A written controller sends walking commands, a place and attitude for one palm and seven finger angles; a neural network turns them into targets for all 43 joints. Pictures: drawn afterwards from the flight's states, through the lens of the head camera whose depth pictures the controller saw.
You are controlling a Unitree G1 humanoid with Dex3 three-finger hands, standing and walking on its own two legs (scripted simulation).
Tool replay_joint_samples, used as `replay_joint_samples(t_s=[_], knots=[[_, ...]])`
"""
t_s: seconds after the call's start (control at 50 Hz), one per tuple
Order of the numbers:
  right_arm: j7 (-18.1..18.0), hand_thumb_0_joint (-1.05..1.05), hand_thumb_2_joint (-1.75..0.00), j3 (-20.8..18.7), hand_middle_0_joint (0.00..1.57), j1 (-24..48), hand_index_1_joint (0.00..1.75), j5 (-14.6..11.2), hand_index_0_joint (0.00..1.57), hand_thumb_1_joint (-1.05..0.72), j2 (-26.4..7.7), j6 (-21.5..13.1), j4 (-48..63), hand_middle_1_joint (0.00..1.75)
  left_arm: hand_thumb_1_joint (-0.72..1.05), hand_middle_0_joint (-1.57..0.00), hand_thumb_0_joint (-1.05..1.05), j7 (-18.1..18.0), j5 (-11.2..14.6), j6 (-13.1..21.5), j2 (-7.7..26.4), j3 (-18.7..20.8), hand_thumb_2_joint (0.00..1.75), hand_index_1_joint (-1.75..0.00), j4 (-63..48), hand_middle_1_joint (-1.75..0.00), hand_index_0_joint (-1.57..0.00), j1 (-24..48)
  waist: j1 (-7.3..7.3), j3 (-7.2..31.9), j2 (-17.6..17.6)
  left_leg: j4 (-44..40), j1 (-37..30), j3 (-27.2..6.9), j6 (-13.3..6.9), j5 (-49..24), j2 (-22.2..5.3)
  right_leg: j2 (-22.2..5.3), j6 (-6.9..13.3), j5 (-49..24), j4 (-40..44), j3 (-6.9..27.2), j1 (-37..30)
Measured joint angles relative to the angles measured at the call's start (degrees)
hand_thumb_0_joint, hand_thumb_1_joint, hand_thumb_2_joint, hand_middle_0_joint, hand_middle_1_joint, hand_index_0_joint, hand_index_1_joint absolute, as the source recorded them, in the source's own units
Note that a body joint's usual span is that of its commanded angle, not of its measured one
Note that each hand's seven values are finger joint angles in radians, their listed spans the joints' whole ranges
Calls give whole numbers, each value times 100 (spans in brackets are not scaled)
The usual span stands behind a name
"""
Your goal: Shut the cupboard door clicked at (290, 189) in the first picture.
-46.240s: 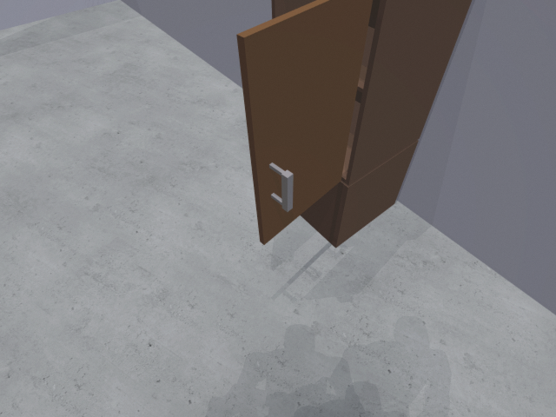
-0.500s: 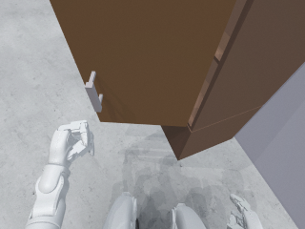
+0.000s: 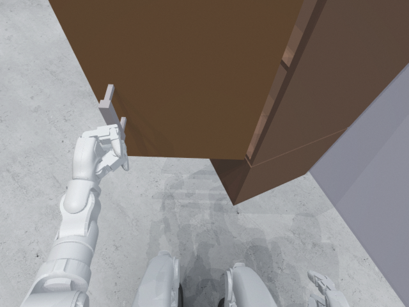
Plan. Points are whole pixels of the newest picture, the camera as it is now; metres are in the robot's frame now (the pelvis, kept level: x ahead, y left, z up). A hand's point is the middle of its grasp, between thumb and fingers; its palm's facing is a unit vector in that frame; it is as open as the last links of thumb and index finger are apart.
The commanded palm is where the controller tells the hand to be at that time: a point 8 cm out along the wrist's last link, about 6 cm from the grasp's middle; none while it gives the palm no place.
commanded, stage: bring the fist close to the handle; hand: left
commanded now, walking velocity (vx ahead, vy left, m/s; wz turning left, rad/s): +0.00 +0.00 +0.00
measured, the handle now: (115, 115) +0.49 +0.21 +0.03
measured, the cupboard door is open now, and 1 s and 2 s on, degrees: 65 59 45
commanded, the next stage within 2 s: push the door shut along its arc in 0.32 s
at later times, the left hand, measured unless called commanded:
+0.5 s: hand (124, 157) +0.39 +0.17 +0.03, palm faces -0.02 -1.00 -0.03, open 3.1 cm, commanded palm +0.38 +0.22 +0.03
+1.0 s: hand (126, 130) +0.45 +0.18 +0.03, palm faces -0.13 -0.99 -0.04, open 3.1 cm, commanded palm +0.45 +0.21 +0.03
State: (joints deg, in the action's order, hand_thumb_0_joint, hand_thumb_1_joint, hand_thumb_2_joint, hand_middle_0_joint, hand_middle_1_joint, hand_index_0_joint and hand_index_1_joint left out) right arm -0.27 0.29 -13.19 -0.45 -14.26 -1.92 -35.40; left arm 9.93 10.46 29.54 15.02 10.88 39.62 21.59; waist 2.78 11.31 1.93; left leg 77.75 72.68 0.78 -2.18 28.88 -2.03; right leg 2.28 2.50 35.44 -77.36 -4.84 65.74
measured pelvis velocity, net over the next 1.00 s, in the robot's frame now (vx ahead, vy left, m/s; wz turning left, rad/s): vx -0.01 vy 0.00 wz -0.01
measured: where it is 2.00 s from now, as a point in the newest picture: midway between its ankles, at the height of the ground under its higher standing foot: outside the picture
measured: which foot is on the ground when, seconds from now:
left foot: down 0.00-1.00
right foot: down 0.00-1.00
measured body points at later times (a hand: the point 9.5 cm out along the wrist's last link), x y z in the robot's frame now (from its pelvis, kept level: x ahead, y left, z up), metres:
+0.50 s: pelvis +0.00 +0.00 +0.01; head +0.11 +0.01 +0.44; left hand +0.38 +0.22 +0.03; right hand +0.13 -0.25 -0.11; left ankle +0.07 +0.10 -0.60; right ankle +0.01 -0.10 -0.60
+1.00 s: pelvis -0.01 +0.00 -0.01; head +0.13 +0.02 +0.42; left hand +0.45 +0.23 +0.04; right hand +0.06 -0.27 -0.13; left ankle +0.07 +0.10 -0.60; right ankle +0.01 -0.10 -0.60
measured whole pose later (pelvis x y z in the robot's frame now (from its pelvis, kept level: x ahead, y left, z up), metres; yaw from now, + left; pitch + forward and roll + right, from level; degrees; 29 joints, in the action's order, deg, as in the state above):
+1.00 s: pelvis -0.01 +0.00 -0.01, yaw +0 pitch +26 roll -4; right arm -0.2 0.4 -16.5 -1.4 -15.4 0.3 -37.9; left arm 19.5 10.4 29.3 22.4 13.8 58.4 40.3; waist 5.2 10.7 2.7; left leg 80.2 77.5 -0.1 -2.6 28.9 -2.2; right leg 2.5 2.3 35.3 -79.0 -5.7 70.0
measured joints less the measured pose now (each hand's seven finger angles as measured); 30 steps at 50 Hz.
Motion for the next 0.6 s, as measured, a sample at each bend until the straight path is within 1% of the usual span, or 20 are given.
replay_joint_samples(t_s=[0.12,0.26,0.34,0.46,0.5,0.6], knots=[[27,0,-90,-36,21,-137,30,-55,20,-91,-14,121,-2,29,90,-129,2,171,118,-18,36,112,90,-150,-11,-150,-130,-114,11,-7,19,-68,-58,46,-4,-1,-20,18,-9,-20,56,52,-29],[-8,0,-90,-57,21,-175,30,-56,20,-91,-34,125,-74,29,90,-130,2,178,124,129,17,119,90,-150,73,-150,-130,-138,-6,-43,-2,-88,-56,35,-11,-14,-3,6,-15,-26,80,41,-37],[-8,0,-90,-78,21,-122,30,-45,20,-91,-45,112,-94,29,90,-130,2,165,98,180,-1,64,90,-150,41,-150,-130,-99,-3,-40,0,-61,-26,21,-16,-4,5,0,-20,-18,67,27,-21],[20,0,-90,-82,21,-35,30,-52,20,-91,-34,143,-29,29,90,-130,2,108,61,98,-68,-20,90,-150,-15,-150,-130,-114,-9,-26,10,-109,-87,47,-29,-11,8,-3,-37,-35,112,56,-72],[20,0,-90,-65,21,-14,30,-48,20,-91,-26,146,-3,29,90,-130,2,84,8,99,-73,-45,90,-150,43,-150,-130,-90,-10,-26,10,-132,-108,52,-33,-22,13,-7,-41,-44,131,61,-91],[-11,0,-90,-8,21,45,30,-24,20,-91,-20,117,-18,29,90,-130,2,129,-116,177,26,-43,90,-150,470,-150,-130,307,13,-44,7,-76,-36,12,-29,-28,24,-16,-31,-34,83,18,-40]])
